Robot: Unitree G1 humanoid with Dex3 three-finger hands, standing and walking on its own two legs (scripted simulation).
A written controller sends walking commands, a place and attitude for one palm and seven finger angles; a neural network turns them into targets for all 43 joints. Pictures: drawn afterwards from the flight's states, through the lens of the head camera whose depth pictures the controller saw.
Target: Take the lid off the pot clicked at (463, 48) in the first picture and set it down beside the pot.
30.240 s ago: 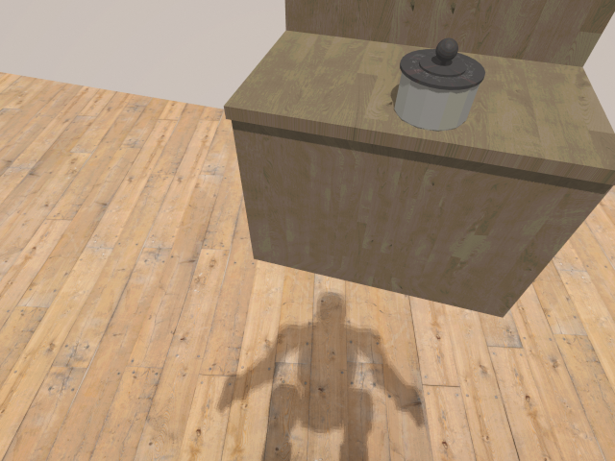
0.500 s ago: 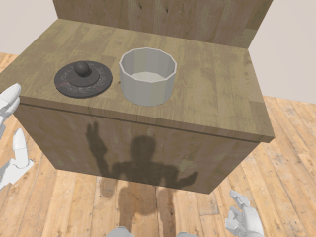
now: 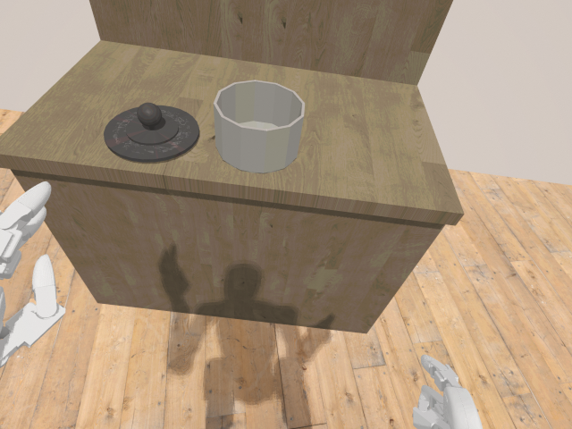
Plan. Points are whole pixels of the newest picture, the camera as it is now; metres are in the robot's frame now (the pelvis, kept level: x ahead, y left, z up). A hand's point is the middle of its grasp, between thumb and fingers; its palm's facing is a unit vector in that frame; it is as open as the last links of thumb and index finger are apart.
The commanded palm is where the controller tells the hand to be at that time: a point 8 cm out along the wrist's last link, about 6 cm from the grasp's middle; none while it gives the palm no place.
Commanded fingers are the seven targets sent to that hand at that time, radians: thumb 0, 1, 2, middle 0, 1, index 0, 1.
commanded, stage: stop stepping back and stand still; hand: left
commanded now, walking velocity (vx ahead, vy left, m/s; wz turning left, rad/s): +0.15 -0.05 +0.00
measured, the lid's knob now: (149, 114) +0.72 +0.29 +0.02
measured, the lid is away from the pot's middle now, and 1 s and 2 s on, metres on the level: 0.24 0.24 0.24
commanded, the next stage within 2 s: let the arm hang, fingers relaxed in 0.94 s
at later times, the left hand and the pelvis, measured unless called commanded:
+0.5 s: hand out of the picture +0.13 +0.25 +0.18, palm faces +0.37 -0.84 -0.40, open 7.4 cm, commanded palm +0.07 +0.29 +0.19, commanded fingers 0.00 0.90 0.90 -0.20 -0.30 -0.20 -0.30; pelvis -0.06 +0.01 +0.00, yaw +0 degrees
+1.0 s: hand out of the picture +0.01 +0.20 -0.18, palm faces +0.13 -0.98 -0.17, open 6.9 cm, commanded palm none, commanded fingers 0.00 0.90 0.90 -0.20 -0.30 -0.20 -0.30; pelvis -0.05 +0.01 -0.01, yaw +5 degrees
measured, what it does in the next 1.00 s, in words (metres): steps on the spot: right foot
